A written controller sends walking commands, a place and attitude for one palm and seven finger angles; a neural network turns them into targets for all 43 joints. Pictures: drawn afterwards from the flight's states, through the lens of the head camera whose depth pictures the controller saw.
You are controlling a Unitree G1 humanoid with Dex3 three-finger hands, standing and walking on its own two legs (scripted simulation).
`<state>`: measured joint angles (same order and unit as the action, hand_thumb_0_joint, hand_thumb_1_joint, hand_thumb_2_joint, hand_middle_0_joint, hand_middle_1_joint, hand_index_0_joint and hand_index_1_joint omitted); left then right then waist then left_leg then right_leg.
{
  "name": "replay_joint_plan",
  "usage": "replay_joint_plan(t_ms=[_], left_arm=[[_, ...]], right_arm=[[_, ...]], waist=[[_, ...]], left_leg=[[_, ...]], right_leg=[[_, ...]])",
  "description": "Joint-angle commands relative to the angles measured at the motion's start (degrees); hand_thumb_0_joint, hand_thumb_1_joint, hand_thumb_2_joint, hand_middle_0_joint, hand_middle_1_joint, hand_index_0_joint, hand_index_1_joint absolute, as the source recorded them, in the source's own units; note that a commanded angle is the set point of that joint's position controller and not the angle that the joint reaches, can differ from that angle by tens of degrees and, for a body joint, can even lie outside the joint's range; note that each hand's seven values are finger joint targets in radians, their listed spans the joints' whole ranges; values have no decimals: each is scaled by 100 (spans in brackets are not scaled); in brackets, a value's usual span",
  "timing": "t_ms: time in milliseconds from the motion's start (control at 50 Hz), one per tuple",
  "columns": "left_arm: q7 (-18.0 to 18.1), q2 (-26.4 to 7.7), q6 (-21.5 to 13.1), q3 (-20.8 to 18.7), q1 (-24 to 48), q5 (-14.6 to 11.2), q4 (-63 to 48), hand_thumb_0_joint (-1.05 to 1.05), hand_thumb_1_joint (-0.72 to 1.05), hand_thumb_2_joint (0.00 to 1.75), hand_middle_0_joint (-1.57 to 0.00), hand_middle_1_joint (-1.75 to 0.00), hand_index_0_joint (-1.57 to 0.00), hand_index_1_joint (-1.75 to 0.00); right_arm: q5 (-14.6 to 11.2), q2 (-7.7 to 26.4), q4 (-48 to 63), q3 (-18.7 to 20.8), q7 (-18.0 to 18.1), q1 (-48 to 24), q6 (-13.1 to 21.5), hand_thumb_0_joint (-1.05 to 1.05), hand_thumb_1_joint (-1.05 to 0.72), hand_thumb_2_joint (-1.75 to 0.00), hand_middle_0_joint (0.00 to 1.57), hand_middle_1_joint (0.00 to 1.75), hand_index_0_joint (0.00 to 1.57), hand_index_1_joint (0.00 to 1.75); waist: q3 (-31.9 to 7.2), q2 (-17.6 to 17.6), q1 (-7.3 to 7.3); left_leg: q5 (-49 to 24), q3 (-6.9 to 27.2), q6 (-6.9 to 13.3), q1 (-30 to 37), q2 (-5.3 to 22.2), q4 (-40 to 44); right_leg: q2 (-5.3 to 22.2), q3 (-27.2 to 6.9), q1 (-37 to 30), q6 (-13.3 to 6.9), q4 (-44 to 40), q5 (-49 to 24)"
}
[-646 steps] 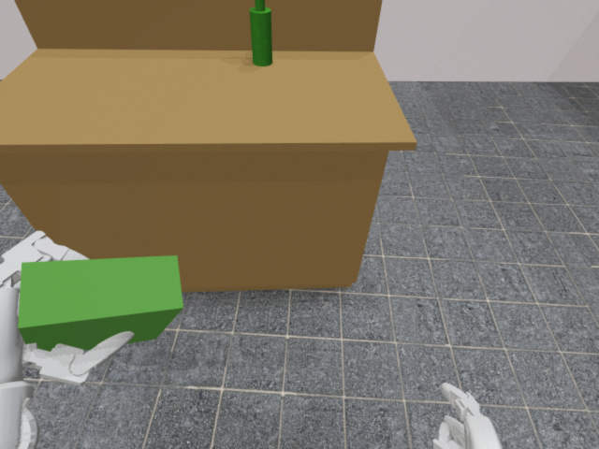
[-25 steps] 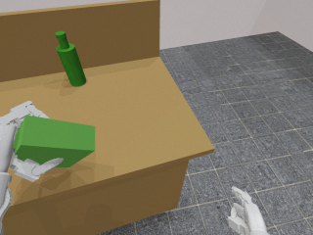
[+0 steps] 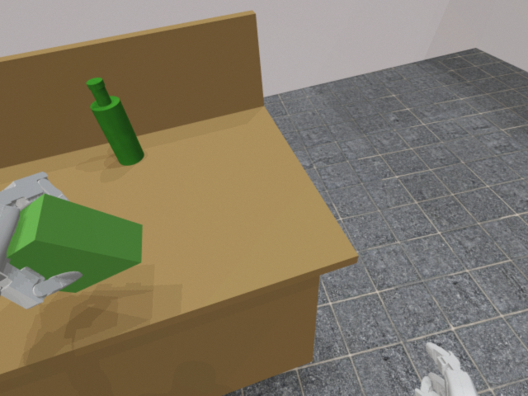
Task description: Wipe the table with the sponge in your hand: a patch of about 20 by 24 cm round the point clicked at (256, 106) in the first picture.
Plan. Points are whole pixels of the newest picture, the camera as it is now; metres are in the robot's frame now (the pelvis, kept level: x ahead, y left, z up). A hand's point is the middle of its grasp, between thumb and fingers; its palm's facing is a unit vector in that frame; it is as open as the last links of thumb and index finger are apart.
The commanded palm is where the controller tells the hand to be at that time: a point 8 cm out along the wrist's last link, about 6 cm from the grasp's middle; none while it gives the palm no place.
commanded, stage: turn the palm down, sponge in hand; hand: left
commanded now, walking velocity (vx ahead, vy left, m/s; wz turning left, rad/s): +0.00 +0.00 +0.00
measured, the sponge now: (78, 254) +0.23 +0.27 +0.16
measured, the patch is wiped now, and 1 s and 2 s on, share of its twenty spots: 0.00 0.00 0.00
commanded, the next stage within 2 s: move the sponge above the wiping area in 1.28 s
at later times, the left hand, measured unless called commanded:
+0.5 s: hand out of the picture +0.22 +0.35 +0.20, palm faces +0.28 -0.21 -0.94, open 9.6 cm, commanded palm +0.18 +0.33 +0.25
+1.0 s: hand (43, 246) +0.22 +0.31 +0.18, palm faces +0.14 -0.14 -0.98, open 9.6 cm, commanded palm +0.18 +0.30 +0.25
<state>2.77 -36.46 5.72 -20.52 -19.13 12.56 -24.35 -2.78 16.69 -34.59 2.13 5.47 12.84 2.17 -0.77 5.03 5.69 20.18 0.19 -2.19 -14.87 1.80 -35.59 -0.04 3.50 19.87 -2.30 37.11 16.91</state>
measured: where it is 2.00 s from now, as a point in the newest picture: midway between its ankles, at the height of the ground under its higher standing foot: outside the picture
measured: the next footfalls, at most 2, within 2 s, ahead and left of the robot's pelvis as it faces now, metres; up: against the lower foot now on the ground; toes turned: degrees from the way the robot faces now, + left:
none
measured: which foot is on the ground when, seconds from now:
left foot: down 0.00-1.00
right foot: down 0.00-1.00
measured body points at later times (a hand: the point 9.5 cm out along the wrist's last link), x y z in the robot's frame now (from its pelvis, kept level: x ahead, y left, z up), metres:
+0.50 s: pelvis -0.01 +0.04 +0.01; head -0.02 +0.00 +0.46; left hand +0.20 +0.36 +0.25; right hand +0.25 -0.14 -0.06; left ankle -0.01 +0.15 -0.72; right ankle +0.03 -0.09 -0.72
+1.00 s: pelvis -0.01 +0.02 +0.02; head -0.01 -0.03 +0.46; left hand +0.21 +0.31 +0.23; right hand +0.26 -0.17 -0.06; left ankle -0.01 +0.15 -0.72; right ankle +0.03 -0.09 -0.72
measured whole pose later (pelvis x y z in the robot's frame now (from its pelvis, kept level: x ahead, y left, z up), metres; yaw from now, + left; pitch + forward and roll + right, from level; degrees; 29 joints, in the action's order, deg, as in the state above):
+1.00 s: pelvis -0.01 +0.02 +0.02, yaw +0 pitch -3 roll +1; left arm -6.5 -32.7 29.1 -1.0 -5.4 44.1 -21.6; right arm -3.5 16.1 -36.3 -3.4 4.0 -0.1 -1.4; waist 0.9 7.0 8.0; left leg 13.6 -0.3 -0.2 -7.1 -0.2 -23.9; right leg 1.6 2.8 12.2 -0.8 26.0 10.7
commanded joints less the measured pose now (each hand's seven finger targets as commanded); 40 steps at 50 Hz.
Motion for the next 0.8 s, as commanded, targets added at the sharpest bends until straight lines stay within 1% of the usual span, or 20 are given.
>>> replay_joint_plan(t_ms=[0, 40, 60, 100, 140, 160, 180, 240, 260, 280, 300, 360, 380, 480, 540, 600, 660, 680, 760, 780], left_arm=[[119, -1547, 558, -731, 973, 520, -572, 0, 10, 130, -120, -160, -120, -160], [-71, -1536, 583, -430, 1327, 756, -938, 0, 10, 130, -120, -160, -120, -160], [-108, -1503, 559, -365, 1546, 851, -1088, 0, 10, 130, -120, -160, -120, -160], [-185, -1349, 368, -75, 1566, 1033, -1376, 0, 10, 130, -120, -160, -120, -160], [-209, -1465, 304, -84, 1555, 1221, -1539, 0, 10, 130, -120, -160, -120, -160], [-133, -1654, 367, -365, 1594, 1336, -1539, 0, 10, 130, -120, -160, -120, -160], [-79, -1493, 364, -162, 1778, 1487, -1682, 0, 10, 130, -120, -160, -120, -160], [88, -1675, 710, -376, 1757, 1782, -1162, 0, 10, 130, -120, -160, -120, -160], [166, -1802, 947, -648, 1700, 1817, -924, 0, 10, 130, -120, -160, -120, -160], [159, -1354, 1098, -144, 1956, 1835, -1013, 0, 10, 130, -120, -160, -120, -160], [170, -1521, 1271, -224, 1969, 1912, -874, 0, 10, 130, -120, -160, -120, -160], [-46, -1312, 1911, 99, 2092, 2027, -358, 0, 10, 130, -120, -160, -120, -160], [-213, -1091, 2011, 526, 2283, 2107, -443, 0, 10, 130, -120, -160, -120, -160], [-854, -851, 2115, 1325, 2808, 2592, -1009, 0, 10, 130, -120, -160, -120, -160], [-952, -1293, 1851, 1161, 3011, 3080, -1425, 0, 10, 130, -120, -160, -120, -160], [-709, -1757, 1581, 556, 2960, 3327, -1534, 0, 10, 130, -120, -160, -120, -160], [-405, -1978, 1685, 29, 2918, 3385, -1096, 0, 10, 130, -120, -160, -120, -160], [-349, -1532, 1735, 434, 3037, 3357, -1006, 0, 10, 130, -120, -160, -120, -160], [-338, -1320, 2194, 519, 2857, 3208, -318, 0, 10, 130, -120, -160, -120, -160], [-445, -989, 2225, 920, 2807, 3130, -367, 0, 10, 130, -120, -160, -120, -160]], right_arm=[[-20, 606, 1136, 77, 151, -878, 276, 0, -90, -90, 20, 30, 20, 30], [-38, 532, 1205, -22, 219, -1113, 300, 0, -90, -90, 20, 30, 20, 30], [-103, 459, 1235, -97, 231, -1456, 384, 0, -90, -90, 20, 30, 20, 30], [7, 403, 1215, -100, 276, -1245, 451, 0, -90, -90, 20, 30, 20, 30], [37, 397, 1172, -111, 300, -1294, 453, 0, -90, -90, 20, 30, 20, 30], [2, 366, 1150, -165, 277, -1591, 512, 0, -90, -90, 20, 30, 20, 30], [82, 318, 1143, -181, 248, -1418, 507, 0, -90, -90, 20, 30, 20, 30], [86, 338, 967, -187, 165, -1416, 370, 0, -90, -90, 20, 30, 20, 30], [21, 341, 905, -231, 120, -1720, 355, 0, -90, -90, 20, 30, 20, 30], [58, 318, 961, -253, 78, -1643, 270, 0, -90, -90, 20, 30, 20, 30], [42, 362, 901, -225, 54, -1613, 212, 0, -90, -90, 20, 30, 20, 30], [-65, 396, 865, -344, -2, -2196, 87, 0, -90, -90, 20, 30, 20, 30], [-22, 444, 923, -353, 10, -2078, 31, 0, -90, -90, 20, 30, 20, 30], [-75, 375, 1105, -436, 43, -2378, 28, 0, -90, -90, 20, 30, 20, 30], [14, 354, 1084, -413, 36, -2298, 0, 0, -90, -90, 20, 30, 20, 30], [116, 273, 979, -428, 10, -2256, 76, 0, -90, -90, 20, 30, 20, 30], [89, 267, 785, -458, -81, -2576, 45, 0, -90, -90, 20, 30, 20, 30], [124, 246, 755, -432, -107, -2408, 3, 0, -90, -90, 20, 30, 20, 30], [-31, 325, 673, -427, -177, -2764, -96, 0, -90, -90, 20, 30, 20, 30], [-1, 374, 750, -394, -163, -2575, -129, 0, -90, -90, 20, 30, 20, 30]], waist=[[-663, -567, -47], [-804, -522, -91], [-755, -220, -103], [-901, -180, -110], [-934, -148, -48], [-908, 151, 53], [-1062, 232, 45], [-826, 260, 141], [-634, 515, 247], [-732, 398, 182], [-695, 358, 180], [-372, 208, 206], [-441, 6, 117], [-722, 23, 30], [-1151, 143, 92], [-1396, 203, 261], [-1138, 398, 430], [-1108, 262, 346], [-689, 91, 339], [-727, -44, 251]], left_leg=[[-1332, -199, 398, -297, -125, 449], [-1272, -160, 448, -75, -169, 551], [-1142, -168, 437, 85, -191, 553], [-1306, -85, 459, 274, -144, 641], [-1333, -23, 444, 351, -141, 769], [-1306, 1, 404, 394, -162, 807], [-1552, -3, 384, 401, -140, 851], [-1681, 124, 269, 249, -72, 1121], [-1669, 134, 212, 190, -98, 1182], [-1866, 100, 193, 185, -60, 1224], [-1959, 118, 164, 217, -29, 1273], [-1680, 160, 150, 108, -70, 1455], [-1646, 153, 192, 130, -31, 1499], [-1429, 274, 334, 426, -96, 1580], [-1741, 426, 393, 654, -86, 1624], [-2175, 471, 386, 724, -96, 1592], [-2388, 527, 290, 557, -126, 1620], [-2554, 385, 272, 590, -105, 1580], [-2288, 330, 202, 520, -190, 1607], [-2238, 209, 258, 496, -146, 1572]], right_leg=[[339, -540, -849, 294, -912, -767], [282, -444, -768, 323, -948, -577], [232, -516, -612, 282, -1009, -282], [218, -349, -683, 245, -983, -509], [196, -305, -759, 233, -997, -510], [123, -410, -793, 154, -1005, -427], [158, -252, -944, 136, -981, -662], [137, -223, -1089, 96, -1048, -720], [52, -369, -1167, 4, -1088, -690], [108, -194, -1309, 20, -1108, -880], [111, -231, -1313, 30, -1135, -925], [36, -284, -1264, -2, -1247, -736], [70, -146, -1296, 27, -1270, -796], [11, -154, -1338, 13, -1260, -754], [27, -289, -1550, -4, -1212, -876], [-27, -410, -1856, -93, -1179, -1083], [-131, -687, -1947, -218, -1267, -1180], [-16, -450, -1903, -186, -1323, -1294], [-63, -669, -1593, -201, -1483, -1120], [45, -382, -1619, -118, -1491, -1204]])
